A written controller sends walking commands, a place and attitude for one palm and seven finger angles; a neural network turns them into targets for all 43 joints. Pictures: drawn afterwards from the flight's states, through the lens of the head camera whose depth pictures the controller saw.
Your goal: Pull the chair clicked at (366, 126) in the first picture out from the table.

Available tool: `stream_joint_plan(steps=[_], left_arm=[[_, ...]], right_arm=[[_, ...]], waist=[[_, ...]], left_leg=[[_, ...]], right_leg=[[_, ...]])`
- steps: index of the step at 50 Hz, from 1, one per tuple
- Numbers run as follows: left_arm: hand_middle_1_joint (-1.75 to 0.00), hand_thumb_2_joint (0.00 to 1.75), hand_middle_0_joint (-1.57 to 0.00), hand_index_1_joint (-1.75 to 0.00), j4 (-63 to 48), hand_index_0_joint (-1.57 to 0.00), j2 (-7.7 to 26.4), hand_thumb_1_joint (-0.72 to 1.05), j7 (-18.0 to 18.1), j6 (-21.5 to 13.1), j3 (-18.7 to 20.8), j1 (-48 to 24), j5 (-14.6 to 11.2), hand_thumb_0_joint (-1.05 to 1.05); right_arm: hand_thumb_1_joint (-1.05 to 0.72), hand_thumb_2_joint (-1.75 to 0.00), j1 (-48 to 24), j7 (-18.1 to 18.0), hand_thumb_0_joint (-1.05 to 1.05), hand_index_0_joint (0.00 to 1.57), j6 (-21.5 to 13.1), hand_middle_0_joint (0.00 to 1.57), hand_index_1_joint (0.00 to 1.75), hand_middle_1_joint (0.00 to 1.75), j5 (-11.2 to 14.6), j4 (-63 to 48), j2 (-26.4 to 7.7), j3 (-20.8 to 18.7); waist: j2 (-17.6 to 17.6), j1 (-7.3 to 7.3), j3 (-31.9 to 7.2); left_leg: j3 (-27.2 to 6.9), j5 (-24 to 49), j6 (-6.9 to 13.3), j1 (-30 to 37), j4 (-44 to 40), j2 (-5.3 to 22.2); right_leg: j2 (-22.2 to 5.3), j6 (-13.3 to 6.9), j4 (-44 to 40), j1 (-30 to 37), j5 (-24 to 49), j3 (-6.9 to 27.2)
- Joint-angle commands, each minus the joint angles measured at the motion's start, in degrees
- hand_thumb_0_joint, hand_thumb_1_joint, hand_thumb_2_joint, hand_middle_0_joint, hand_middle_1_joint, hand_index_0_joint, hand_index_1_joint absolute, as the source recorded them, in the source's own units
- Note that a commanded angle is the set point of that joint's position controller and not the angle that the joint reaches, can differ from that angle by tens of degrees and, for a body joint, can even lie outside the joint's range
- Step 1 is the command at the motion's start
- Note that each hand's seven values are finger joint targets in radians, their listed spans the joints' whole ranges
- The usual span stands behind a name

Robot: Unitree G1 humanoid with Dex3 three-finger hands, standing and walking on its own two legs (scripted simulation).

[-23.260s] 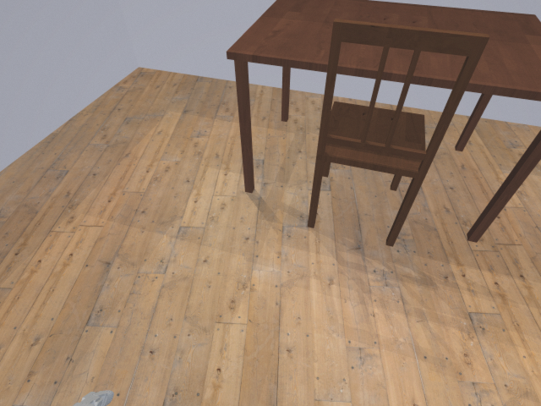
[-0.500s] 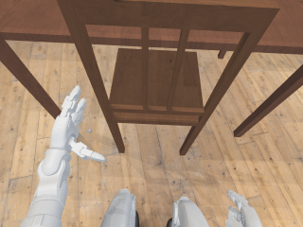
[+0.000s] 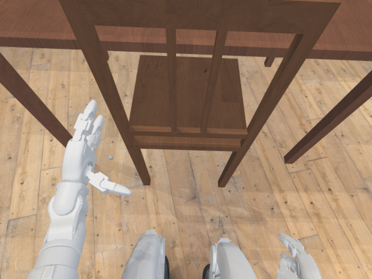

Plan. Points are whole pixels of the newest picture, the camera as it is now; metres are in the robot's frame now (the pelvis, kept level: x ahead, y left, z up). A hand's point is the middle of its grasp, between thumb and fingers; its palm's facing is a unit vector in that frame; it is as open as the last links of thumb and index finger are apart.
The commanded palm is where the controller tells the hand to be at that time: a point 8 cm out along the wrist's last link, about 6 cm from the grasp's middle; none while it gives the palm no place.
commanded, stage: aim the fingers beside a spindle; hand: left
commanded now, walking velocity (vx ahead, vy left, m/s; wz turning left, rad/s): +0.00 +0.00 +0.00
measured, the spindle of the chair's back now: (172, 91) +0.51 +0.05 +0.05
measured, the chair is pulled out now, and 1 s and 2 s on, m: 0.00 0.00 0.00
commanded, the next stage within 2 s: push the fingers through the gap in 1.30 s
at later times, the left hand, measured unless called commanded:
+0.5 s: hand (102, 159) +0.35 +0.19 +0.02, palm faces +0.02 -1.00 -0.06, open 16.9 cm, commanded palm +0.33 +0.23 +0.02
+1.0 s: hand (110, 161) +0.34 +0.17 +0.02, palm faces -0.05 -1.00 -0.05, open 16.9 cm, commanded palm +0.33 +0.22 +0.02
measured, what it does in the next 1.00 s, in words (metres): stands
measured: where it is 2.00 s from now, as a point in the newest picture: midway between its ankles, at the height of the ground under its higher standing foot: outside the picture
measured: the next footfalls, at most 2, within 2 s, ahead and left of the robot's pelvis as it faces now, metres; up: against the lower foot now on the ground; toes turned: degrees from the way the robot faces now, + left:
none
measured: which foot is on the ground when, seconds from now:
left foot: down 0.00-1.00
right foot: down 0.00-1.00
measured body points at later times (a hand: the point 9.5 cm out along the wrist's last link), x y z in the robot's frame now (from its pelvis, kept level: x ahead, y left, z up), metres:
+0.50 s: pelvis +0.00 -0.01 +0.00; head +0.11 +0.01 +0.43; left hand +0.35 +0.24 +0.02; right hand +0.16 -0.25 -0.11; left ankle +0.05 +0.09 -0.62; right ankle +0.02 -0.11 -0.62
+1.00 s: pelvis +0.00 +0.00 +0.00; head +0.11 +0.01 +0.44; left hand +0.34 +0.22 +0.03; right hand +0.14 -0.25 -0.11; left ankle +0.05 +0.09 -0.62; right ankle +0.02 -0.11 -0.62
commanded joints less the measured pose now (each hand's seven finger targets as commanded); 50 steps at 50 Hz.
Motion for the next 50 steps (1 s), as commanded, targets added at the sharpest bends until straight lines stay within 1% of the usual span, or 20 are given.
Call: stream_joint_plan(steps=[1,4,8,10,11,12,15,16,17,20,22,27,28,32,36,41,42,43,47,50], left_arm=[[-0.08,0.3,-0.06,-0.08,-6.5,-0.06,11.8,-0.5,1.8,-3.5,6.5,-12.8,-0.8,0.0],[-0.08,0.3,-0.06,-0.08,-1.2,-0.06,9.9,-0.5,-0.5,-1.5,4.7,-11.3,-0.9,0.0],[-0.08,0.3,-0.06,-0.08,-7.5,-0.06,7.0,-0.5,-4.0,-1.4,0.7,-11.1,-2.8,0.0],[-0.08,0.3,-0.06,-0.08,-14.3,-0.06,9.9,-0.5,-3.7,-3.0,2.9,-10.3,-3.5,0.0],[-0.08,0.3,-0.06,-0.08,-16.9,-0.06,9.2,-0.5,-3.3,-3.7,1.9,-10.3,-3.6,0.0],[-0.08,0.3,-0.06,-0.08,-18.6,-0.06,11.2,-0.5,-2.2,-4.3,3.9,-9.3,-3.7,0.0],[-0.08,0.3,-0.06,-0.08,-17.1,-0.06,10.5,-0.5,0.3,-5.0,4.3,-8.5,-2.7,0.0],[-0.08,0.3,-0.06,-0.08,-13.8,-0.06,11.2,-0.5,1.0,-4.7,5.7,-8.3,-2.4,0.0],[-0.08,0.3,-0.06,-0.08,-11.6,-0.06,11.9,-0.5,1.4,-4.7,6.1,-9.8,-1.6,0.0],[-0.08,0.3,-0.06,-0.08,-4.1,-0.06,9.1,-0.5,0.5,-3.4,3.9,-12.1,-0.7,0.0],[-0.08,0.3,-0.06,-0.08,-4.0,-0.06,9.9,-0.5,-1.1,-3.2,4.0,-13.6,-1.0,0.0],[-0.08,0.3,-0.06,-0.08,-13.1,-0.06,9.0,-0.5,-3.2,-3.7,1.0,-16.5,-2.5,0.0],[-0.08,0.3,-0.06,-0.08,-13.9,-0.06,10.8,-0.5,-2.8,-3.6,2.8,-15.8,-2.7,0.0],[-0.08,0.3,-0.06,-0.08,-9.3,-0.06,13.3,-0.5,-0.5,-2.6,7.0,-12.3,-2.3,0.0],[-0.08,0.3,-0.06,-0.08,-3.9,-0.06,12.1,-0.5,-0.1,-1.5,7.3,-10.9,-1.6,0.0],[-0.08,0.3,-0.06,-0.08,-11.6,-0.06,8.9,-0.5,-2.2,-3.1,2.3,-11.3,-2.1,0.0],[-0.08,0.3,-0.06,-0.08,-14.1,-0.06,6.6,-0.5,-2.5,-3.4,-0.6,-12.2,-2.4,0.0],[-0.08,0.3,-0.06,-0.08,-14.6,-0.06,7.8,-0.5,-2.2,-3.5,0.4,-11.2,-2.4,0.0],[-0.08,0.3,-0.06,-0.08,-12.1,-0.06,7.8,-0.5,-0.2,-3.3,0.7,-12.9,-1.8,0.0],[-0.08,0.3,-0.06,-0.08,-7.7,-0.06,9.7,-0.5,1.8,-3.1,3.4,-15.5,-0.3,0.0]], right_arm=[[-0.9,-0.9,2.1,-0.4,0.0,0.2,-1.6,0.2,0.3,0.3,0.1,-5.3,-8.2,-3.0],[-0.9,-0.9,1.9,-0.2,0.0,0.2,-1.0,0.2,0.3,0.3,0.7,-5.6,-8.8,-3.0],[-0.9,-0.9,1.7,-0.2,0.0,0.2,-1.6,0.2,0.3,0.3,1.1,-7.4,-8.7,-3.3],[-0.9,-0.9,2.4,-0.2,0.0,0.2,-2.2,0.2,0.3,0.3,0.8,-7.6,-8.7,-3.7],[-0.9,-0.9,2.4,-0.2,0.0,0.2,-2.5,0.2,0.3,0.3,0.6,-7.7,-8.4,-3.7],[-0.9,-0.9,2.6,-0.2,0.0,0.2,-2.7,0.2,0.3,0.3,0.5,-7.7,-8.5,-3.7],[-0.9,-0.9,2.2,-0.1,0.0,0.2,-2.8,0.2,0.3,0.3,0.1,-6.3,-8.0,-3.4],[-0.9,-0.9,2.2,-0.2,0.0,0.2,-2.4,0.2,0.3,0.3,0.1,-5.7,-8.1,-3.4],[-0.9,-0.9,2.0,-0.4,0.0,0.2,-2.3,0.2,0.3,0.3,0.2,-5.3,-8.2,-3.2],[-0.9,-0.9,1.3,-0.3,0.0,0.2,-1.8,0.2,0.3,0.3,0.3,-5.0,-8.4,-3.0],[-0.9,-0.9,1.1,-0.6,0.0,0.2,-1.8,0.2,0.3,0.3,0.6,-5.7,-8.8,-3.0],[-0.9,-0.9,1.6,-0.8,0.0,0.2,-3.0,0.2,0.3,0.3,0.6,-7.0,-8.7,-3.3],[-0.9,-0.9,2.2,-0.8,0.0,0.2,-3.0,0.2,0.3,0.3,0.4,-6.6,-8.9,-3.4],[-0.9,-0.9,1.9,-0.7,0.0,0.2,-2.3,0.2,0.3,0.3,0.3,-6.1,-8.6,-3.0],[-0.9,-0.9,1.7,-0.3,0.0,0.2,-1.4,0.2,0.3,0.3,0.3,-6.1,-8.5,-2.8],[-0.9,-0.9,2.0,0.0,0.0,0.2,-2.2,0.2,0.3,0.3,0.5,-7.2,-8.6,-3.4],[-0.9,-0.9,2.0,0.0,0.0,0.2,-2.5,0.2,0.3,0.3,0.6,-7.7,-8.5,-3.3],[-0.9,-0.9,2.5,0.0,0.0,0.2,-2.6,0.2,0.3,0.3,0.5,-7.1,-8.7,-3.7],[-0.9,-0.9,2.2,-0.5,0.0,0.2,-2.5,0.2,0.3,0.3,0.4,-5.8,-9.0,-3.4],[-0.9,-0.9,2.0,-0.6,0.0,0.2,-2.0,0.2,0.3,0.3,0.1,-4.9,-8.9,-3.2]], waist=[[-1.1,-0.81,-20.4],[-1.7,-1.09,-18.4],[0.8,-0.79,-23.4],[2.6,0.12,-28.2],[4.2,0.14,-28.6],[3.5,0.4,-28.6],[1.3,-0.44,-24.5],[-1.4,-0.82,-21.6],[-1.0,-1.07,-19.4],[-1.5,-1.75,-15.6],[-0.1,-1.57,-17.4],[4.9,-1.1,-27.3],[3.0,-0.74,-28.5],[0.7,0.05,-23.8],[-2.3,-0.13,-19.9],[2.8,-0.12,-24.9],[4.0,-1.06,-26.0],[3.4,-0.8,-26.1],[0.3,-2.01,-20.8],[-0.5,-1.45,-18.9]], left_leg=[[-4.8,12.7,-0.9,18.0,-8.7,-1.7],[-3.9,9.6,-0.7,14.9,-8.7,-2.1],[-4.2,14.2,-0.5,19.8,-8.8,-2.0],[-4.8,19.0,-0.8,23.9,-8.8,-1.7],[-5.0,20.8,-0.9,25.8,-8.8,-1.8],[-5.3,22.0,-0.9,26.3,-8.9,-1.6],[-5.2,19.4,-0.9,23.5,-8.9,-1.7],[-4.9,16.6,-0.7,20.6,-8.7,-1.6],[-4.6,14.7,-0.6,18.5,-8.5,-1.8],[-4.2,7.6,-0.7,14.3,-8.3,-2.2],[-4.0,7.3,-0.5,14.6,-7.9,-2.3],[-5.2,14.9,-0.7,23.9,-8.0,-1.9],[-5.6,16.1,-0.8,24.5,-8.2,-1.7],[-5.1,15.6,-0.7,19.9,-8.5,-1.8],[-4.1,11.4,-0.7,14.9,-8.5,-2.2],[-5.1,15.4,-1.0,22.6,-9.1,-1.7],[-5.5,17.3,-0.8,24.7,-9.1,-1.6],[-6.0,17.3,-1.2,26.0,-9.4,-1.3],[-6.6,13.2,-0.9,22.9,-9.7,-1.3],[-6.2,9.1,-1.0,19.2,-9.5,-1.7]], right_leg=[[1.8,-0.1,-9.9,7.6,13.0,4.2],[1.6,-0.2,-10.9,8.0,11.2,4.8],[1.4,-0.4,-10.8,9.6,15.0,4.6],[1.5,-0.4,-10.2,11.2,18.5,4.5],[1.5,-0.4,-10.1,10.8,19.4,4.3],[1.7,-0.5,-9.9,11.0,19.9,4.0],[1.7,-0.1,-9.9,9.5,18.1,3.9],[1.9,0.0,-10.2,9.0,16.3,4.0],[1.8,-0.1,-10.1,8.0,14.8,4.2],[1.7,-0.2,-10.8,5.5,8.6,4.6],[1.7,-0.5,-10.9,5.9,7.9,5.2],[1.6,-0.6,-10.1,7.5,13.6,4.6],[1.6,-0.4,-10.2,8.6,14.8,4.4],[1.8,-0.3,-9.6,8.8,15.0,4.2],[1.8,-0.2,-10.1,9.0,12.7,4.7],[1.8,-0.6,-9.9,8.0,14.2,3.9],[1.8,-0.6,-9.8,7.2,15.1,3.5],[1.8,-0.5,-10.1,6.5,14.5,3.3],[1.9,-0.4,-10.2,3.6,10.9,2.8],[1.7,-0.4,-9.8,3.0,8.3,3.2]])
